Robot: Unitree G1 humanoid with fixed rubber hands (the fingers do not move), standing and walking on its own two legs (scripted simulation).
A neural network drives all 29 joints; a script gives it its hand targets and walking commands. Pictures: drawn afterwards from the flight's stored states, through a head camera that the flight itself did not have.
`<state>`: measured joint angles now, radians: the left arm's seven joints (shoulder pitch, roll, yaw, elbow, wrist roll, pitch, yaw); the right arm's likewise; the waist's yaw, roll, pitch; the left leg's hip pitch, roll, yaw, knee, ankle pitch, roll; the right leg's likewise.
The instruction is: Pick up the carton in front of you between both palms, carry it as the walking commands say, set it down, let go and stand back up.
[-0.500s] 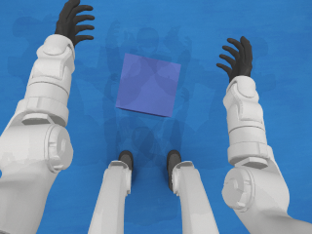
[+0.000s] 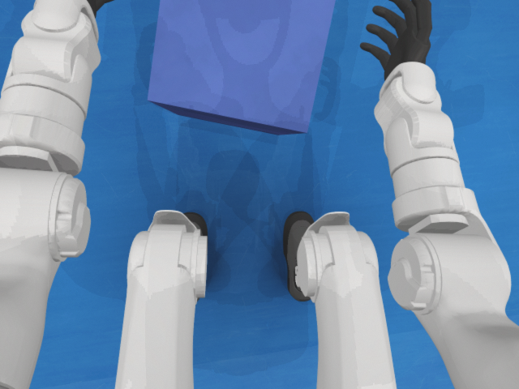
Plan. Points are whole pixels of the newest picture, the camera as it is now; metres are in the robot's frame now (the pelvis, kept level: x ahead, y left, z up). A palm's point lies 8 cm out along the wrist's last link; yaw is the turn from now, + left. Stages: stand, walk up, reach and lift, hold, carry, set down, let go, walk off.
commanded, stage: reach and lift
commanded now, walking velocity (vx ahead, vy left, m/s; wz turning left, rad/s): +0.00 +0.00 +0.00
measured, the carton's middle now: (240, 60) +0.54 +0.04 -0.31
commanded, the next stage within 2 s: none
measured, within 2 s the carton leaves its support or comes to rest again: leaves its support in 1.10 s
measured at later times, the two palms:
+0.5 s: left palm (118, 21) +0.55 +0.21 -0.24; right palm (368, 69) +0.52 -0.15 -0.23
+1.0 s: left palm (133, 19) +0.56 +0.19 -0.23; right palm (352, 62) +0.53 -0.12 -0.22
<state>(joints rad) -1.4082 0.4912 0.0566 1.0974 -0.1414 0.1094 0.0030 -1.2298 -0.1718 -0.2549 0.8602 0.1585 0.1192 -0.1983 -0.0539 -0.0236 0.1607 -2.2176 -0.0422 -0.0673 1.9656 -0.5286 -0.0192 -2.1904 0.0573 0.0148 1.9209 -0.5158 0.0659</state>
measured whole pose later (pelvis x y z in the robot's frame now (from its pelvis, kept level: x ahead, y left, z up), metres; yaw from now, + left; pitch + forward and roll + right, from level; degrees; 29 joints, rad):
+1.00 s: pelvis +0.00 +0.01 -0.07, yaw -1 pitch +37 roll -4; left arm -1.59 0.40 0.01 1.27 -0.05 0.14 0.02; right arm -1.43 -0.11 -0.40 1.05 0.04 0.13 -0.18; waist -0.02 -0.06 0.33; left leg -2.29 -0.01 -0.05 2.22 -0.58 0.01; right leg -2.26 0.10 0.03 2.16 -0.55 0.10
